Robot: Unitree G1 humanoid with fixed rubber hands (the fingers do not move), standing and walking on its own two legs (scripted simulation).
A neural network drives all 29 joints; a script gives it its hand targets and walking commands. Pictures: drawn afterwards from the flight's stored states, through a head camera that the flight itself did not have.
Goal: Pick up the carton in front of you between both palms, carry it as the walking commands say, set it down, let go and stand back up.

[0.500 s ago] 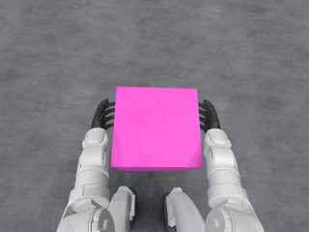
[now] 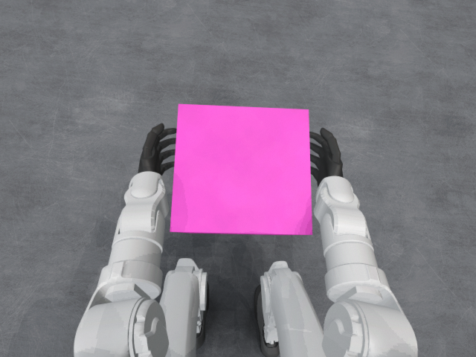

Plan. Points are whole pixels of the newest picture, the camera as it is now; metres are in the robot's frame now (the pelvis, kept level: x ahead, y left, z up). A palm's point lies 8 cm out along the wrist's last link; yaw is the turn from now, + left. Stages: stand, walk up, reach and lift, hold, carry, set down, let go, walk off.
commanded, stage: set down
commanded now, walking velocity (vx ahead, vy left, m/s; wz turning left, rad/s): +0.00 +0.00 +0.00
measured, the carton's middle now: (238, 182) +0.43 +0.00 -0.16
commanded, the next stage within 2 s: none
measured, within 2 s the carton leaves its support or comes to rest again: rests again in 1.18 s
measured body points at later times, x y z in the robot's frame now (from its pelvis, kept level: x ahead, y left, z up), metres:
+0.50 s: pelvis -0.03 +0.00 -0.13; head +0.27 +0.02 +0.20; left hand +0.47 +0.15 -0.26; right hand +0.46 -0.16 -0.25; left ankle +0.09 +0.11 -0.54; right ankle +0.06 -0.11 -0.54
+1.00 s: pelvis -0.04 +0.00 -0.21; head +0.30 +0.00 +0.09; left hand +0.49 +0.15 -0.36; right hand +0.47 -0.15 -0.36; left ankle +0.09 +0.11 -0.54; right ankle +0.06 -0.11 -0.54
